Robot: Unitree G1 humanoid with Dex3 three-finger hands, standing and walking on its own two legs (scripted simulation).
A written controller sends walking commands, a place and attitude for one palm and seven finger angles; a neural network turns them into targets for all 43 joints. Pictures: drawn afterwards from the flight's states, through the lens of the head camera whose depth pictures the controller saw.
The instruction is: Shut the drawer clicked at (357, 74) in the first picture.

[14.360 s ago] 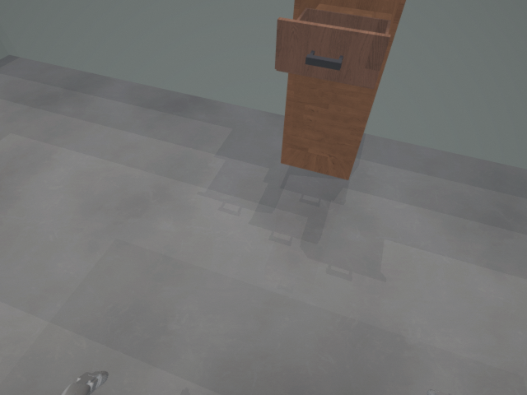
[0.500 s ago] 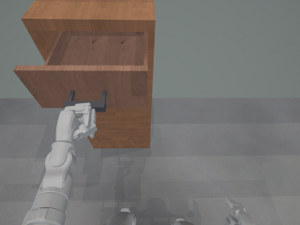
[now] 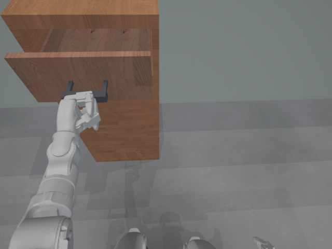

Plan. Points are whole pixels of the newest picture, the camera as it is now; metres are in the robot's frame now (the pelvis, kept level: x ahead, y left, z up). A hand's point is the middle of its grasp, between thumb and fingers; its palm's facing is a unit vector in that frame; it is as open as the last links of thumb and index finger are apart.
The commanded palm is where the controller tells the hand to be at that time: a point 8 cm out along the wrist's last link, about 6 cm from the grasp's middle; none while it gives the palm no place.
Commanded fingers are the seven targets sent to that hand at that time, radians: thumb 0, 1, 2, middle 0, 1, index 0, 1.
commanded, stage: push the drawer shut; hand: left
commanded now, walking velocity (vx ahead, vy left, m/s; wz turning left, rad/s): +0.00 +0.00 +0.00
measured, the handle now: (86, 90) +0.49 +0.21 +0.07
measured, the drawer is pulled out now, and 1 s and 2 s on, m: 0.11 0.00 0.00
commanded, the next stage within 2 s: pull the fist back off the drawer in 1.20 s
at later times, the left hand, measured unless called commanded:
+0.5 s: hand (99, 94) +0.48 +0.18 +0.07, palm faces +0.06 -1.00 -0.04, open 3.0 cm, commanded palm +0.47 +0.22 +0.07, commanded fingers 0.00 0.90 0.90 -1.40 -1.60 -1.40 -1.60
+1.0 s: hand (100, 80) +0.53 +0.18 +0.07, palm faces +0.07 -1.00 -0.04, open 3.2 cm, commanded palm +0.53 +0.22 +0.07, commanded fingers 0.00 0.90 0.90 -1.40 -1.60 -1.40 -1.60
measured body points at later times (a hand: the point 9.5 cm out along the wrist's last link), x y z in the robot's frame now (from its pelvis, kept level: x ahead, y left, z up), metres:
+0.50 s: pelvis +0.00 +0.00 -0.01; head +0.10 +0.01 +0.43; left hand +0.47 +0.23 +0.07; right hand +0.03 -0.27 -0.13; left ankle +0.05 +0.11 -0.68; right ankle +0.00 -0.10 -0.68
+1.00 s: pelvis +0.00 +0.01 -0.02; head +0.13 +0.03 +0.41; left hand +0.52 +0.23 +0.07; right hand -0.01 -0.25 -0.13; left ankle +0.05 +0.11 -0.68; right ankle +0.00 -0.10 -0.68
